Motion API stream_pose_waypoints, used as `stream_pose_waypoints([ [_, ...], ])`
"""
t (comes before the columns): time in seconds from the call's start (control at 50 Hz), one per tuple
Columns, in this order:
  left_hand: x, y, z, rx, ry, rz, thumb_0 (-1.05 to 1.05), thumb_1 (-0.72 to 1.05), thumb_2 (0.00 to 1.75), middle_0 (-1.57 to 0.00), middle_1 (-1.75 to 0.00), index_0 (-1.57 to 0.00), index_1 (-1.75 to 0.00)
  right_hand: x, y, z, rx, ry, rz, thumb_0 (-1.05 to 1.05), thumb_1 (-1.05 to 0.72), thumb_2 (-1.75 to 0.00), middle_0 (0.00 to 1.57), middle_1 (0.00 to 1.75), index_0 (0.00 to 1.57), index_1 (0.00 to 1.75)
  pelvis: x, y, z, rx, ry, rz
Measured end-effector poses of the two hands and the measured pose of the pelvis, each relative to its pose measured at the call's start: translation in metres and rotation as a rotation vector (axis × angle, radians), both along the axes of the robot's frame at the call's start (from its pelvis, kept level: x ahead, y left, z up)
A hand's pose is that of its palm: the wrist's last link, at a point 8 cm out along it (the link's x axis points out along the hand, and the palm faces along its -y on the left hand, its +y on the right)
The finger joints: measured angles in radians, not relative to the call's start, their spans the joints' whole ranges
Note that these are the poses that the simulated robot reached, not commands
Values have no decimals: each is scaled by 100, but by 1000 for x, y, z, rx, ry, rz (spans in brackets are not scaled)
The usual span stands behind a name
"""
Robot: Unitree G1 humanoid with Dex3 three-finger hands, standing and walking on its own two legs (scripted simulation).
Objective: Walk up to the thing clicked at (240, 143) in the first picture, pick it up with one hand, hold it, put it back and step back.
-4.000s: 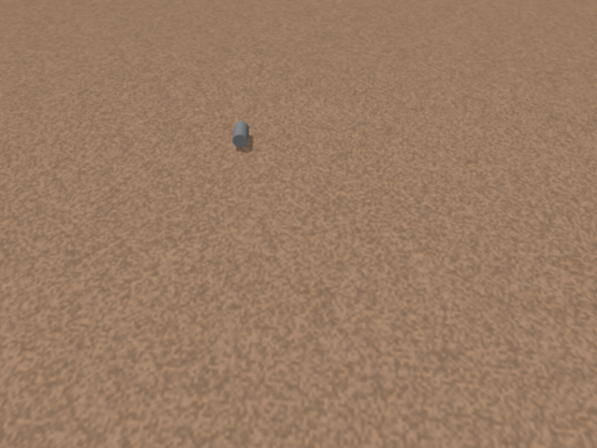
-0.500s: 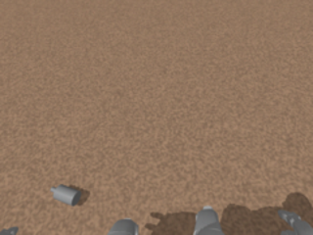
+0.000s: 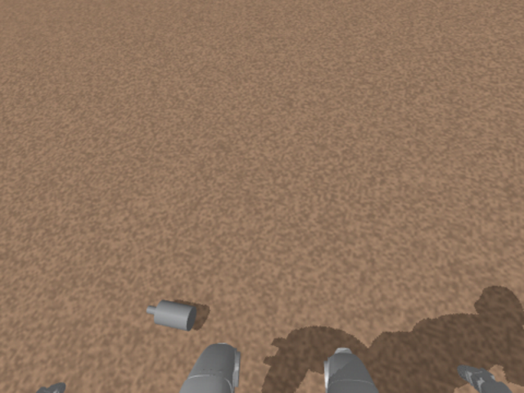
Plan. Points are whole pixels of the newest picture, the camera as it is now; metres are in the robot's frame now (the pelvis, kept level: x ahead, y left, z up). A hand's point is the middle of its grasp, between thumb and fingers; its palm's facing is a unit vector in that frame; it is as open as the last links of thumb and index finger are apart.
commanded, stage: walk up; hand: left
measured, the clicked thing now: (169, 313) +0.41 +0.40 -0.68
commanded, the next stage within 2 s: none
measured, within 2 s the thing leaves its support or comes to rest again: neither
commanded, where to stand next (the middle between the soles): -0.02 +0.22 m, yaw -12 degrees
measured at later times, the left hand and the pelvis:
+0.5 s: hand out of the picture -0.01 +0.50 -0.12, palm faces -0.17 -0.85 -0.50, open 7.4 cm; pelvis -0.11 +0.23 +0.01, yaw -8 degrees
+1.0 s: hand out of the picture -0.03 +0.58 -0.12, palm faces -0.27 -0.89 -0.36, open 7.4 cm; pelvis -0.14 +0.30 +0.04, yaw -15 degrees
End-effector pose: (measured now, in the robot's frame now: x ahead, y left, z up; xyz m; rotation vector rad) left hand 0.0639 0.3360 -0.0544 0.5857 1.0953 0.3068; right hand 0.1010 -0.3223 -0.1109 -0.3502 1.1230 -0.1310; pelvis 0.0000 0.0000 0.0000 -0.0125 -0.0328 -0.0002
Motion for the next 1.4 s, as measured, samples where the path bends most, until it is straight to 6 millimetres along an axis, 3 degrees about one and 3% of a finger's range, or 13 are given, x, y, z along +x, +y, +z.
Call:
stream_pose_waypoints([
  [0.12,-17,102,-14,49,-6,-28,0,90,90,-21,-30,-21,-30,-20,55,-1,-73,-54,-18,1,-90,-90,20,30,20,30,-32,79,-22,16,9,-27],
  [0.16,-24,133,-20,63,1,2,0,90,90,-21,-30,-21,-30,-39,79,-1,-84,-53,-25,1,-90,-90,20,30,20,30,-41,103,-25,6,-10,-50],
  [0.22,-28,160,-22,53,23,29,0,90,90,-21,-30,-20,-30,-73,116,5,-71,-22,-72,1,-90,-90,20,30,20,30,-53,128,-15,-26,-12,-52],
  [0.36,-44,179,-18,-47,54,-25,0,90,90,-21,-30,-20,-30,-136,185,14,-21,48,-128,1,-90,-90,20,30,20,30,-80,178,8,-26,6,-88],
  [0.46,-65,189,-21,-84,77,-93,0,90,90,-21,-30,-20,-30,-167,221,-2,13,52,-185,1,-90,-90,20,30,20,30,-102,213,5,-35,3,-137],
  [0.56,-81,214,-22,-115,47,-105,0,90,90,-21,-30,-21,-30,-191,261,0,30,72,-205,1,-90,-90,20,30,20,30,-120,246,10,-14,-19,-155],
  [0.74,-63,264,-35,-199,24,-152,0,90,90,-21,-30,-20,-30,-247,310,19,-55,24,-266,1,-90,-90,20,30,20,30,-135,304,11,9,-41,-186],
  [0.84,-63,283,-32,-227,67,-150,0,90,90,-21,-30,-20,-30,-282,317,48,-110,51,-321,1,-90,-90,20,30,20,30,-139,311,26,-6,-30,-215],
  [0.96,-81,290,-27,-230,172,-144,0,91,90,-20,-30,-20,-30,-313,306,75,-163,102,-373,1,-90,-90,20,30,20,30,-137,309,41,-21,-7,-248],
  [1.06,-80,274,-23,-228,216,-168,0,91,90,-20,-30,-20,-30,-329,289,82,-167,132,-399,1,-90,-90,20,30,20,30,-135,295,46,-20,4,-266],
  [1.14,-67,248,-19,-226,191,-196,0,91,90,-20,-30,-20,-30,-332,271,73,-142,154,-410,1,-90,-90,20,30,20,30,-132,278,43,-10,6,-273],
  [1.24,-54,216,-21,-216,110,-198,0,91,90,-20,-30,-20,-30,-314,250,42,-102,181,-398,1,-90,-90,20,30,20,30,-125,255,29,-10,-1,-263],
  [1.4,-30,196,-17,-239,79,-165,0,90,90,-21,-30,-20,-30,-238,256,28,-23,113,-329,1,-90,-90,20,30,20,30,-93,248,32,-7,-1,-242],
])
